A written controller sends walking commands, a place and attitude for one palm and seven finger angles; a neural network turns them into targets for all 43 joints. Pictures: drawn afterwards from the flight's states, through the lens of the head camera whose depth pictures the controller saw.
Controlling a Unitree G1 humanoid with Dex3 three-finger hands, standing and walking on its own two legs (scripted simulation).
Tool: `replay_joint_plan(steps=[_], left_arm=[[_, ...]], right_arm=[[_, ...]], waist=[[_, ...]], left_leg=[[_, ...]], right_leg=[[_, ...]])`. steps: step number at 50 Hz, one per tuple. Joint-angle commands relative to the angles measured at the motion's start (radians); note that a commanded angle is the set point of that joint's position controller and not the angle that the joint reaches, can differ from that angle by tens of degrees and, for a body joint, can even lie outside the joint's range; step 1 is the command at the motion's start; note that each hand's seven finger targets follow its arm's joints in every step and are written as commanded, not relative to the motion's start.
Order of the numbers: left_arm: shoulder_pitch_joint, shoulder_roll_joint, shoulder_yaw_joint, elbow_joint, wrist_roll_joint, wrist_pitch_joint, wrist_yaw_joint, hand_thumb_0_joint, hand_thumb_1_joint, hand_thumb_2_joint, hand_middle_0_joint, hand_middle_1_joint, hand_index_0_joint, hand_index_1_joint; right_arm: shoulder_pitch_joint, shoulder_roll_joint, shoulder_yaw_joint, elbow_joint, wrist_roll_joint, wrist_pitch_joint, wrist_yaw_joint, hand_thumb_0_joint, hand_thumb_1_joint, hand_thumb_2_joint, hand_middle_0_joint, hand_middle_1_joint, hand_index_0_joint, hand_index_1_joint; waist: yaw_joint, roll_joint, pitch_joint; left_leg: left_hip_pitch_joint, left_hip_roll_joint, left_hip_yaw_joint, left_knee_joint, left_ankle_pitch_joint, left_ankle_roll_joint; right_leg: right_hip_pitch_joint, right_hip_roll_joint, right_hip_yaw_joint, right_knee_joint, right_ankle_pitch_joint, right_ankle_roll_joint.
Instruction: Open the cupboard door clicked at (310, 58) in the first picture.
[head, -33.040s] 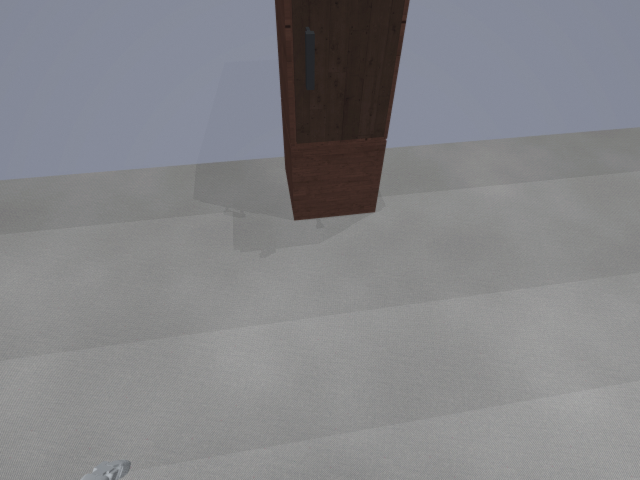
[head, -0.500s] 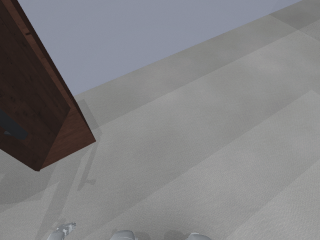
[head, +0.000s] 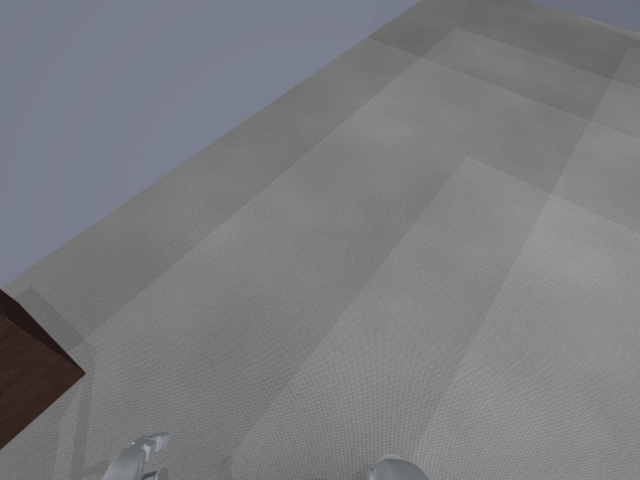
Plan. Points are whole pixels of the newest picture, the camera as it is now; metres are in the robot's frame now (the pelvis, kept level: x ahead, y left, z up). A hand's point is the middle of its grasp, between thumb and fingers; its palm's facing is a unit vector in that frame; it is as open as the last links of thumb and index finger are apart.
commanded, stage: walk to a spot facing it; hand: left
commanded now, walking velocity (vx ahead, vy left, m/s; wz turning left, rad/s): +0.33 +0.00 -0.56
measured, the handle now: out of the picture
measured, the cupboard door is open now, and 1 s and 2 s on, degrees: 50 50 50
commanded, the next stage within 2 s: turn to face it in 1.18 s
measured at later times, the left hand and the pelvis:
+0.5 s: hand (230, 410) +0.24 +0.15 -0.19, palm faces -0.18 -0.97 -0.15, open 7.4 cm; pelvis +0.19 -0.03 -0.01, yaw -15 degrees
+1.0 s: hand (328, 267) +0.50 +0.00 -0.17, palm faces -0.30 -0.93 -0.20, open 7.2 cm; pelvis +0.38 -0.15 +0.00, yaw -19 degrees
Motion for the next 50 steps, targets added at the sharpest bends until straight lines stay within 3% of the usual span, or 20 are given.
replay_joint_plan(steps=[1, 2, 3, 4, 6, 8, 16, 19, 20, 21, 22, 24, 29, 35, 38, 39, 40, 41, 46, 50], left_arm=[[-0.019, 0.052, 0.009, -0.066, -0.001, -0.043, -0.001, 0.0, 0.9, 0.9, -0.2, -0.3, -0.2, -0.3], [0.14, 0.104, 0.024, -0.011, 0.002, -0.053, 0.009, 0.0, 0.9, 0.9, -0.2, -0.3, -0.2, -0.3], [0.311, 0.244, 0.058, 0.034, 0.011, -0.069, 0.031, 0.0, 0.9, 0.9, -0.2, -0.3, -0.2, -0.3], [0.373, 0.303, 0.071, 0.057, -0.013, -0.066, 0.051, 0.0, 0.9, 0.9, -0.2, -0.3, -0.2, -0.3], [0.227, 0.231, 0.052, 0.022, -0.014, -0.067, 0.066, 0.0, 0.9, 0.9, -0.2, -0.3, -0.2, -0.3], [0.114, 0.155, 0.032, -0.004, -0.005, -0.08, 0.078, 0.0, 0.9, 0.9, -0.2, -0.3, -0.2, -0.3], [0.153, 0.146, 0.029, 0.054, -0.004, -0.104, 0.067, 0.0, 0.9, 0.9, -0.2, -0.3, -0.2, -0.3], [0.136, 0.111, 0.027, 0.058, -0.009, -0.101, 0.068, 0.0, 0.9, 0.9, -0.2, -0.3, -0.2, -0.3], [0.135, 0.064, 0.017, 0.051, -0.011, -0.099, 0.063, 0.0, 0.9, 0.9, -0.2, -0.3, -0.2, -0.3], [0.177, 0.006, 0.002, 0.041, -0.019, -0.098, 0.055, 0.0, 0.9, 0.9, -0.2, -0.3, -0.2, -0.3], [0.123, 0.031, 0.001, 0.018, -0.009, -0.104, 0.057, 0.0, 0.9, 0.9, -0.2, -0.3, -0.2, -0.3], [0.056, 0.028, 0.005, 0.018, 0.006, -0.109, 0.052, 0.0, 0.9, 0.9, -0.2, -0.3, -0.2, -0.3], [0.085, -0.024, -0.008, 0.046, 0.006, -0.079, 0.028, 0.0, 0.9, 0.9, -0.2, -0.3, -0.2, -0.3], [-0.017, -0.027, -0.014, 0.026, 0.003, -0.074, 0.023, 0.0, 0.9, 0.9, -0.2, -0.3, -0.2, -0.3], [0.11, 0.023, 0.003, 0.077, 0.005, -0.079, 0.031, 0.0, 0.9, 0.9, -0.2, -0.3, -0.2, -0.3], [0.245, 0.075, 0.018, 0.12, 0.009, -0.088, 0.039, 0.0, 0.9, 0.9, -0.2, -0.3, -0.2, -0.3], [0.391, 0.193, 0.046, 0.167, 0.013, -0.096, 0.054, 0.0, 0.9, 0.9, -0.2, -0.3, -0.2, -0.3], [0.43, 0.232, 0.051, 0.176, -0.011, -0.092, 0.065, 0.0, 0.9, 0.9, -0.2, -0.3, -0.2, -0.3], [0.182, 0.044, 0.001, 0.121, -0.008, -0.112, 0.085, 0.0, 0.9, 0.9, -0.2, -0.3, -0.2, -0.3], [0.203, 0.048, 0.002, 0.153, -0.007, -0.131, 0.08, 0.0, 0.9, 0.9, -0.2, -0.3, -0.2, -0.3]], right_arm=[[-0.01, -0.212, -0.053, -0.065, -0.001, -0.021, 0.001, 0.0, -0.9, -0.9, 0.2, 0.3, 0.2, 0.3], [-0.038, -0.194, -0.049, -0.073, 0.008, -0.022, 0.006, 0.0, -0.9, -0.9, 0.2, 0.3, 0.2, 0.3], [-0.091, -0.103, -0.029, -0.119, 0.03, -0.024, 0.02, 0.0, -0.9, -0.9, 0.2, 0.3, 0.2, 0.3], [-0.183, -0.108, -0.025, -0.163, 0.031, -0.026, 0.015, 0.0, -0.9, -0.9, 0.2, 0.3, 0.2, 0.3], [-0.19, -0.133, -0.04, -0.156, 0.03, -0.03, 0.02, 0.0, -0.9, -0.9, 0.2, 0.3, 0.2, 0.3], [-0.169, -0.116, -0.044, -0.102, 0.016, -0.015, 0.017, 0.0, -0.9, -0.9, 0.2, 0.3, 0.2, 0.3], [-0.221, -0.052, -0.036, -0.107, 0.019, -0.025, 0.035, 0.0, -0.9, -0.9, 0.2, 0.3, 0.2, 0.3], [-0.113, -0.092, -0.046, -0.063, 0.016, -0.045, 0.02, 0.0, -0.9, -0.9, 0.2, 0.3, 0.2, 0.3], [0.004, -0.163, -0.062, -0.026, 0.009, -0.052, 0.007, 0.0, -0.9, -0.9, 0.2, 0.3, 0.2, 0.3], [0.133, -0.268, -0.086, -0.005, -0.012, -0.052, -0.001, 0.0, -0.9, -0.9, 0.2, 0.3, 0.2, 0.3], [0.152, -0.255, -0.079, -0.006, -0.008, -0.036, -0.004, 0.0, -0.9, -0.9, 0.2, 0.3, 0.2, 0.3], [0.05, -0.183, -0.061, -0.034, -0.006, -0.04, 0.001, 0.0, -0.9, -0.9, 0.2, 0.3, 0.2, 0.3], [0.007, -0.102, -0.035, 0.002, 0.006, -0.065, -0.007, 0.0, -0.9, -0.9, 0.2, 0.3, 0.2, 0.3], [0.036, -0.117, -0.044, 0.042, 0.003, -0.045, 0.007, 0.0, -0.9, -0.9, 0.2, 0.3, 0.2, 0.3], [0.016, -0.109, -0.037, 0.061, 0.005, -0.033, 0.012, 0.0, -0.9, -0.9, 0.2, 0.3, 0.2, 0.3], [-0.004, -0.084, -0.028, 0.055, 0.015, -0.035, 0.015, 0.0, -0.9, -0.9, 0.2, 0.3, 0.2, 0.3], [-0.005, -0.018, -0.014, 0.03, 0.03, -0.038, 0.023, 0.0, -0.9, -0.9, 0.2, 0.3, 0.2, 0.3], [-0.071, -0.05, -0.018, -0.002, 0.03, -0.037, 0.023, 0.0, -0.9, -0.9, 0.2, 0.3, 0.2, 0.3], [-0.071, -0.017, -0.03, 0.058, 0.014, -0.015, 0.02, 0.0, -0.9, -0.9, 0.2, 0.3, 0.2, 0.3], [-0.104, 0.029, -0.027, 0.046, 0.015, -0.007, 0.039, 0.0, -0.9, -0.9, 0.2, 0.3, 0.2, 0.3]], waist=[[0.026, 0.121, -0.081], [0.105, -0.005, -0.138], [0.182, -0.345, -0.2], [0.209, -0.377, -0.182], [0.117, -0.221, -0.085], [0.045, -0.187, -0.084], [0.036, -0.113, -0.054], [-0.026, -0.033, -0.067], [-0.077, 0.111, -0.117], [-0.111, 0.383, -0.208], [-0.119, 0.283, -0.159], [-0.068, 0.115, -0.015], [0.005, 0.172, -0.056], [-0.008, 0.111, -0.011], [0.063, 0.037, -0.04], [0.13, -0.055, -0.089], [0.185, -0.358, -0.154], [0.196, -0.353, -0.16], [0.03, -0.129, -0.039], [0.02, -0.069, -0.02]], left_leg=[[-0.075, 0.172, -0.022, 0.006, 0.03, 0.12], [-0.192, 0.1, 0.047, 0.237, 0.077, 0.081], [-0.529, -0.038, 0.136, 0.594, -0.183, 0.024], [-0.669, -0.069, -0.049, 0.804, -0.368, 0.028], [-0.679, 0.018, -0.158, 0.836, -0.199, 0.024], [-0.516, 0.018, -0.161, 0.73, -0.111, 0.008], [-0.278, -0.087, -0.09, 0.263, 0.054, 0.014], [0.005, -0.098, -0.084, 0.074, 0.11, 0.03], [0.186, 0.012, -0.245, 0.014, -0.016, 0.076], [0.323, 0.287, -0.605, -0.126, -0.188, 0.183], [0.271, 0.362, -0.736, -0.197, -0.275, 0.264], [0.043, 0.296, -0.616, -0.221, -0.252, 0.26], [0.056, 0.143, -0.205, -0.192, 0.196, 0.18], [-0.053, 0.156, -0.115, -0.206, 0.047, 0.185], [-0.141, 0.1, -0.058, -0.036, 0.017, 0.135], [-0.25, 0.033, 0.013, 0.175, 0.049, 0.103], [-0.496, -0.091, 0.09, 0.504, -0.165, 0.06], [-0.585, -0.089, -0.04, 0.737, -0.351, 0.068], [-0.441, 0.025, -0.137, 0.659, -0.067, 0.038], [-0.395, -0.009, -0.086, 0.438, 0.055, 0.028]], right_leg=[[0.279, 0.05, -0.073, -0.242, 0.032, -0.026], [0.519, 0.058, -0.032, -0.322, 0.026, -0.06], [0.764, -0.232, 0.435, -0.479, -0.109, -0.182], [0.725, -0.354, 0.69, -0.583, -0.023, -0.261], [0.546, -0.31, 0.593, -0.601, -0.156, -0.281], [0.393, -0.221, 0.396, -0.571, 0.074, -0.23], [0.322, -0.145, 0.318, -0.555, 0.132, -0.209], [0.197, -0.079, 0.27, -0.416, 0.114, -0.158], [0.067, -0.003, 0.213, -0.199, 0.082, -0.119], [-0.113, 0.119, 0.041, 0.141, -0.2, -0.059], [-0.187, 0.086, 0.109, 0.329, -0.239, -0.063], [-0.218, 0.007, 0.114, 0.432, -0.115, -0.06], [-0.132, -0.032, 0.061, 0.227, 0.07, -0.026], [0.099, -0.006, -0.037, -0.142, 0.11, -0.032], [0.366, 0.035, -0.048, -0.273, 0.122, -0.056], [0.557, -0.024, 0.056, -0.324, 0.022, -0.094], [0.747, -0.27, 0.433, -0.48, -0.168, -0.196], [0.718, -0.385, 0.648, -0.64, -0.22, -0.258], [0.356, -0.256, 0.26, -0.635, 0.141, -0.212], [0.353, -0.208, 0.15, -0.651, 0.215, -0.206]])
